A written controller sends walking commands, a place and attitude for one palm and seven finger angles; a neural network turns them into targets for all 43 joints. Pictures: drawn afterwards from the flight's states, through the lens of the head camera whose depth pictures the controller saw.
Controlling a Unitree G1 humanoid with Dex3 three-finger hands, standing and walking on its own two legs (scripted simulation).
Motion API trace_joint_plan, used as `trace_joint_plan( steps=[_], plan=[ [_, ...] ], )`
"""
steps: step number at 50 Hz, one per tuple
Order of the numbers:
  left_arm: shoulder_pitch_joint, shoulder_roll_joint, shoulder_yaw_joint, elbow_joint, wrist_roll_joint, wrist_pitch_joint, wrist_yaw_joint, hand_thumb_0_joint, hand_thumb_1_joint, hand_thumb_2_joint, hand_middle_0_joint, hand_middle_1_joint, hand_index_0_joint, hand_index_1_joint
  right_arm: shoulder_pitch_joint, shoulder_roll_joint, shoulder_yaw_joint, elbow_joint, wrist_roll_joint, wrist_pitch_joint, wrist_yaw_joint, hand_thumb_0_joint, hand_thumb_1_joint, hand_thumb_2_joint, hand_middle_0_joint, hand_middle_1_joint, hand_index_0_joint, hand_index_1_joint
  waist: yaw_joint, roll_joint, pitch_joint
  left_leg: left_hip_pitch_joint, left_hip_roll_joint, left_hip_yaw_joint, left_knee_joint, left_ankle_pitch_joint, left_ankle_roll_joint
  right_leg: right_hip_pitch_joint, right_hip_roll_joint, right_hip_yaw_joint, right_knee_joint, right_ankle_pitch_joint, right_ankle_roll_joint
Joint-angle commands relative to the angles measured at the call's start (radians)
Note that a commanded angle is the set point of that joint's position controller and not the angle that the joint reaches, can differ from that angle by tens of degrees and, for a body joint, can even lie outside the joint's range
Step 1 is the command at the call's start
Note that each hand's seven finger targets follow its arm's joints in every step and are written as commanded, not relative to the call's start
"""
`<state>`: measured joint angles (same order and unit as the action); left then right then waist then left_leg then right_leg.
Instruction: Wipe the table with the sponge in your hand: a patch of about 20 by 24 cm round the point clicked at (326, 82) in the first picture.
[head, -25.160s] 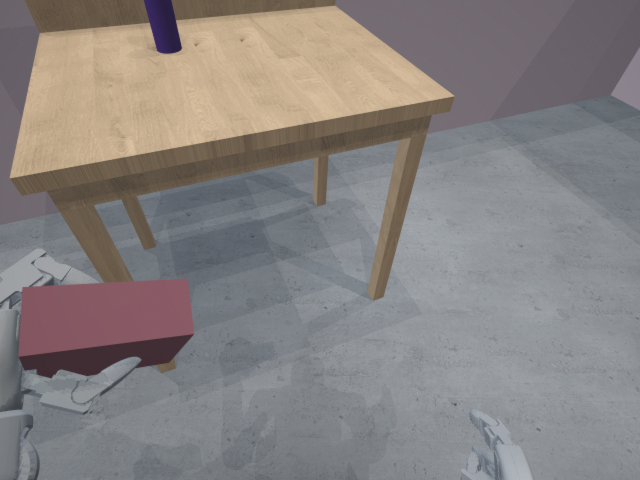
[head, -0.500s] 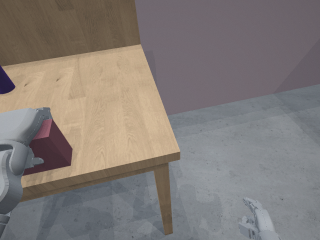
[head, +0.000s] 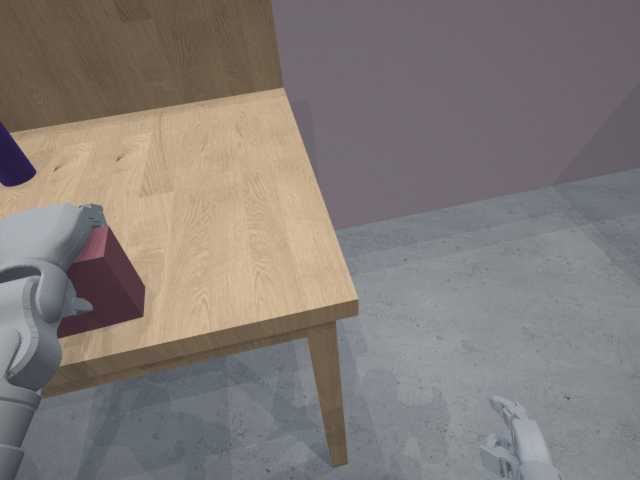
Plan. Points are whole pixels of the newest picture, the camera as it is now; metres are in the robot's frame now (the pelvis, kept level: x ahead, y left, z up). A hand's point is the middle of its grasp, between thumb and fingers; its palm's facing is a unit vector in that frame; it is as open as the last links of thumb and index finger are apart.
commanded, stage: wipe forward along the first lane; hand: left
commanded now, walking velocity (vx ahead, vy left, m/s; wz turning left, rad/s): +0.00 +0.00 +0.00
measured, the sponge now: (85, 294) +0.27 +0.36 +0.10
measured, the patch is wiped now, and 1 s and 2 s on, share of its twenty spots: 0.05 0.10 0.25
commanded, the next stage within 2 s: slide across to the middle lane in 1.52 s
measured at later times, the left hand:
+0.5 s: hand (77, 238) +0.32 +0.38 +0.15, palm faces -0.06 +0.04 -1.00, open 9.7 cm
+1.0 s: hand (86, 216) +0.36 +0.40 +0.14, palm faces -0.13 +0.07 -0.99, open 9.7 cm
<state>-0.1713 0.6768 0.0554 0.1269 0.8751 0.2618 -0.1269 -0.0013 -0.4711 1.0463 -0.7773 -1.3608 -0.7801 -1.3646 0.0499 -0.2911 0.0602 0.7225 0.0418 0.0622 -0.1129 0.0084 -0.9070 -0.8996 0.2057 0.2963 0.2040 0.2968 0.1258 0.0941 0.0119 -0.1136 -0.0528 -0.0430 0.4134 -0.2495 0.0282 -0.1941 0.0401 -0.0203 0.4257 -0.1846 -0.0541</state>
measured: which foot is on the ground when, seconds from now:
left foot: down 0.00-1.00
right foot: down 0.00-1.00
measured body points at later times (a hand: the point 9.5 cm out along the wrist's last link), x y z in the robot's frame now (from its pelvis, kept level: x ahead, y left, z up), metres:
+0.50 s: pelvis +0.00 -0.01 +0.00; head +0.02 -0.04 +0.44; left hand +0.32 +0.37 +0.20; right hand +0.17 -0.27 -0.13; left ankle -0.01 +0.10 -0.74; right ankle +0.03 -0.09 -0.74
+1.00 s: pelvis +0.00 +0.00 -0.01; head +0.04 -0.02 +0.44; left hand +0.37 +0.39 +0.20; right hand +0.12 -0.27 -0.14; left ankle -0.01 +0.10 -0.74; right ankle +0.03 -0.08 -0.74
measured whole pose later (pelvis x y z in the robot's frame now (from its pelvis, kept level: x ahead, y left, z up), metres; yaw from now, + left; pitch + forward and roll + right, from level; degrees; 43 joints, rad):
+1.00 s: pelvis +0.00 +0.00 -0.01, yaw +0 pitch +6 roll +0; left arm -0.62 0.80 0.09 0.80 0.98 -0.06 -0.09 0.01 -0.52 1.11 -0.79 -1.34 -0.79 -1.38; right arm 0.23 -0.31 0.00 0.74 0.07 0.11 -0.10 0.01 -0.91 -0.90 0.21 0.30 0.20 0.30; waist 0.05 0.07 -0.05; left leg -0.34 -0.05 -0.04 0.53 -0.29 0.03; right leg -0.40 0.05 -0.02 0.50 -0.21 -0.05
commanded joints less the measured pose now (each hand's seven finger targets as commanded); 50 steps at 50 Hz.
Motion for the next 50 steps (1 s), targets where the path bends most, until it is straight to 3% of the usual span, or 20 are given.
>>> trace_joint_plan(
  steps=[1,3,7,8,12,13,17,18,24,29,32,34,37,39,40,42,44,47,49,50],
  plan=[
    [-0.302,0.278,0.094,-0.005,0.052,-0.015,0.009,0.000,0.100,1.300,-1.200,-1.600,-1.200,-1.600,-0.144,-0.122,-0.049,-0.141,-0.007,-0.043,-0.017,0.000,-0.900,-0.900,0.200,0.300,0.200,0.300,-0.029,-0.060,-0.156,-0.127,-0.005,0.027,-0.065,0.116,0.000,0.152,-0.027,0.054,-0.069,0.011,-0.004],
    [-0.308,0.268,0.082,0.046,0.055,-0.024,-0.005,0.000,0.100,1.300,-1.200,-1.600,-1.200,-1.600,-0.135,-0.121,-0.047,-0.141,-0.005,-0.048,-0.018,0.000,-0.900,-0.900,0.200,0.300,0.200,0.300,-0.034,-0.075,-0.163,-0.144,-0.004,0.034,-0.049,0.119,0.004,0.155,-0.032,0.057,-0.057,0.017,-0.002],
    [-0.277,0.338,0.154,0.061,0.050,-0.074,-0.015,0.000,0.100,1.300,-1.200,-1.600,-1.200,-1.600,-0.115,-0.131,-0.061,-0.147,-0.007,-0.041,-0.017,0.000,-0.900,-0.900,0.200,0.300,0.200,0.300,-0.020,-0.061,-0.203,-0.151,-0.004,0.027,-0.034,0.131,0.005,0.180,-0.028,0.072,-0.040,0.055,-0.004],
    [-0.293,0.280,0.100,0.090,0.048,-0.084,-0.019,0.000,0.100,1.300,-1.200,-1.600,-1.200,-1.600,-0.105,-0.123,-0.055,-0.148,-0.006,-0.045,-0.018,0.000,-0.900,-0.900,0.200,0.300,0.200,0.300,-0.032,-0.089,-0.179,-0.169,-0.007,0.034,-0.026,0.135,0.009,0.172,-0.035,0.057,-0.032,0.068,0.002],
    [-0.298,0.354,0.175,0.129,0.040,-0.135,-0.004,0.000,0.100,1.300,-1.200,-1.600,-1.200,-1.600,-0.081,-0.141,-0.072,-0.138,-0.004,-0.040,-0.020,0.000,-0.900,-0.900,0.200,0.300,0.200,0.300,-0.029,-0.087,-0.168,-0.180,-0.007,0.033,-0.015,0.116,0.009,0.147,-0.029,0.076,-0.034,0.062,0.002],
    [-0.310,0.318,0.146,0.129,0.040,-0.147,0.002,0.000,0.100,1.300,-1.200,-1.600,-1.200,-1.600,-0.071,-0.132,-0.071,-0.142,-0.003,-0.044,-0.020,0.000,-0.900,-0.900,0.200,0.300,0.200,0.300,-0.032,-0.093,-0.177,-0.190,-0.011,0.036,-0.010,0.126,0.011,0.152,-0.034,0.065,-0.022,0.075,0.005],
    [-0.326,0.353,0.172,0.224,0.046,-0.168,0.023,0.000,0.100,1.300,-1.200,-1.600,-1.200,-1.600,-0.042,-0.148,-0.081,-0.123,-0.001,-0.038,-0.021,0.000,-0.900,-0.900,0.200,0.300,0.200,0.300,-0.040,-0.106,-0.140,-0.216,-0.012,0.036,0.001,0.092,0.011,0.116,-0.028,0.082,-0.032,0.049,0.003],
    [-0.354,0.326,0.141,0.259,0.046,-0.169,0.025,0.000,0.100,1.300,-1.200,-1.600,-1.200,-1.600,-0.032,-0.142,-0.077,-0.118,0.003,-0.038,-0.023,0.000,-0.900,-0.900,0.200,0.300,0.200,0.300,-0.050,-0.129,-0.133,-0.235,-0.012,0.041,0.001,0.078,0.012,0.112,-0.033,0.068,-0.028,0.037,0.010],
    [-0.440,0.334,0.113,0.361,0.078,-0.187,0.030,0.000,0.100,1.300,-1.200,-1.600,-1.200,-1.600,0.006,-0.151,-0.088,-0.102,0.005,-0.029,-0.022,0.000,-0.900,-0.900,0.200,0.300,0.200,0.300,-0.061,-0.097,-0.188,-0.248,-0.015,0.044,0.012,0.082,0.014,0.111,-0.031,0.068,-0.018,0.061,0.008],
    [-0.475,0.327,0.092,0.438,0.087,-0.211,0.018,0.000,0.100,1.300,-1.200,-1.600,-1.200,-1.600,0.037,-0.154,-0.090,-0.101,0.009,-0.018,-0.020,0.000,-0.900,-0.900,0.200,0.300,0.200,0.300,-0.075,-0.130,-0.189,-0.274,-0.013,0.047,0.023,0.063,0.019,0.097,-0.031,0.068,-0.012,0.061,0.011],
    [-0.496,0.368,0.124,0.461,0.093,-0.237,0.016,0.000,0.100,1.300,-1.200,-1.600,-1.200,-1.600,0.050,-0.162,-0.096,-0.103,0.008,-0.011,-0.020,0.000,-0.900,-0.900,0.200,0.300,0.200,0.300,-0.071,-0.128,-0.213,-0.278,-0.012,0.045,0.033,0.073,0.019,0.097,-0.031,0.071,-0.001,0.083,0.009],
    [-0.516,0.331,0.093,0.504,0.086,-0.256,0.018,0.000,0.100,1.300,-1.200,-1.600,-1.200,-1.600,0.069,-0.155,-0.094,-0.102,0.012,-0.013,-0.018,0.000,-0.900,-0.900,0.200,0.300,0.200,0.300,-0.084,-0.147,-0.185,-0.294,-0.012,0.046,0.033,0.057,0.022,0.074,-0.030,0.060,-0.002,0.070,0.013],
    [-0.544,0.380,0.125,0.555,0.100,-0.280,0.024,0.000,0.100,1.300,-1.200,-1.600,-1.200,-1.600,0.092,-0.165,-0.099,-0.097,0.012,-0.005,-0.016,0.000,-0.900,-0.900,0.200,0.300,0.200,0.300,-0.080,-0.152,-0.191,-0.311,-0.012,0.044,0.036,0.046,0.019,0.066,-0.030,0.066,0.000,0.059,0.009],
    [-0.572,0.341,0.086,0.582,0.106,-0.294,0.032,0.000,0.100,1.300,-1.200,-1.600,-1.200,-1.600,0.103,-0.158,-0.099,-0.096,0.016,-0.004,-0.012,0.000,-0.900,-0.900,0.200,0.300,0.200,0.300,-0.090,-0.138,-0.169,-0.318,-0.013,0.046,0.036,0.037,0.020,0.035,-0.027,0.055,-0.002,0.043,0.008],
    [-0.595,0.321,0.062,0.582,0.109,-0.297,0.034,0.000,0.100,1.300,-1.200,-1.600,-1.200,-1.600,0.108,-0.159,-0.098,-0.098,0.016,-0.005,-0.010,0.000,-0.900,-0.900,0.200,0.300,0.200,0.300,-0.095,-0.132,-0.174,-0.314,-0.014,0.046,0.037,0.037,0.020,0.026,-0.026,0.052,-0.002,0.045,0.007],
    [-0.640,0.358,0.078,0.593,0.133,-0.303,0.044,0.000,0.100,1.300,-1.200,-1.600,-1.200,-1.600,0.122,-0.167,-0.103,-0.092,0.013,0.002,-0.009,0.000,-0.900,-0.900,0.200,0.300,0.200,0.300,-0.094,-0.110,-0.204,-0.310,-0.014,0.044,0.037,0.045,0.017,0.021,-0.024,0.057,-0.002,0.046,0.001],
    [-0.629,0.320,0.053,0.606,0.129,-0.309,0.049,0.000,0.100,1.300,-1.200,-1.600,-1.200,-1.600,0.135,-0.158,-0.106,-0.096,0.016,0.004,-0.003,0.000,-0.900,-0.900,0.200,0.300,0.200,0.300,-0.095,-0.126,-0.222,-0.306,-0.014,0.043,0.043,0.061,0.019,0.026,-0.023,0.048,0.006,0.066,0.002],
    [-0.648,0.345,0.073,0.625,0.130,-0.318,0.056,0.000,0.100,1.300,-1.200,-1.600,-1.200,-1.600,0.149,-0.166,-0.110,-0.089,0.016,0.011,-0.001,0.000,-0.900,-0.900,0.200,0.300,0.200,0.300,-0.094,-0.136,-0.247,-0.307,-0.012,0.038,0.042,0.072,0.019,0.036,-0.023,0.053,0.007,0.084,-0.002],
    [-0.645,0.315,0.053,0.639,0.118,-0.323,0.058,0.000,0.100,1.300,-1.200,-1.600,-1.200,-1.600,0.158,-0.160,-0.110,-0.090,0.019,0.013,0.001,0.000,-0.900,-0.900,0.200,0.300,0.200,0.300,-0.098,-0.149,-0.244,-0.308,-0.011,0.040,0.045,0.078,0.021,0.033,-0.021,0.046,0.013,0.094,0.001],
    [-0.635,0.351,0.088,0.651,0.120,-0.327,0.063,0.000,0.100,1.300,-1.200,-1.600,-1.200,-1.600,0.161,-0.165,-0.112,-0.086,0.020,0.015,0.002,0.000,-0.900,-0.900,0.200,0.300,0.200,0.300,-0.092,-0.163,-0.244,-0.318,-0.010,0.037,0.044,0.075,0.021,0.038,-0.021,0.048,0.013,0.091,0.001]
  ],
)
